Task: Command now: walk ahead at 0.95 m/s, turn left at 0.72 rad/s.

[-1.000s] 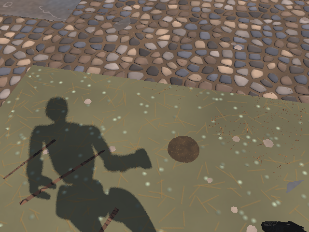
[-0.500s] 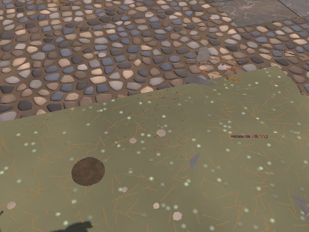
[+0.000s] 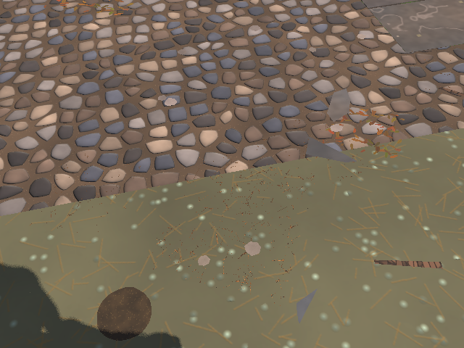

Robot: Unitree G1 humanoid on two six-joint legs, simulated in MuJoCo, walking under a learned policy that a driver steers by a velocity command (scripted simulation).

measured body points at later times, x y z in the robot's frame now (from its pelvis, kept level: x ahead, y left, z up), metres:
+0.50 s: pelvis +0.42 +0.06 -0.01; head +0.44 +0.06 +0.44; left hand +0.54 +0.36 -0.07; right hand +0.53 -0.21 -0.14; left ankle +0.36 +0.05 -0.74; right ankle +0.60 -0.09 -0.66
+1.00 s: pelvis +0.83 +0.24 +0.00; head +0.85 +0.26 +0.45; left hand +0.56 +0.37 -0.12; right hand +1.18 +0.27 -0.04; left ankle +0.86 +0.44 -0.70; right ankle +0.82 +0.07 -0.74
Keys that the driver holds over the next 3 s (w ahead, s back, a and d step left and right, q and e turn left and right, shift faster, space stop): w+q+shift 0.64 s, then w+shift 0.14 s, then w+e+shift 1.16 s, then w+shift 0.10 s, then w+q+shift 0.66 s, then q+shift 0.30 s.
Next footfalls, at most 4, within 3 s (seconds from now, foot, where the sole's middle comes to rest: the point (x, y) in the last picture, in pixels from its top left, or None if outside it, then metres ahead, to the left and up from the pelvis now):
0.28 left None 0.40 0.06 -0.78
0.70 right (223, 243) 0.85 0.09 -0.78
1.10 left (105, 220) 0.96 0.51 -0.78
1.52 right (122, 129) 1.42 0.53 -0.78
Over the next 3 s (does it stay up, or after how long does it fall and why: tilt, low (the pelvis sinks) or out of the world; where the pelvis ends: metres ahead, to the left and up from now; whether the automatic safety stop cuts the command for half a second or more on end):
stays up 2.48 0.56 -0.01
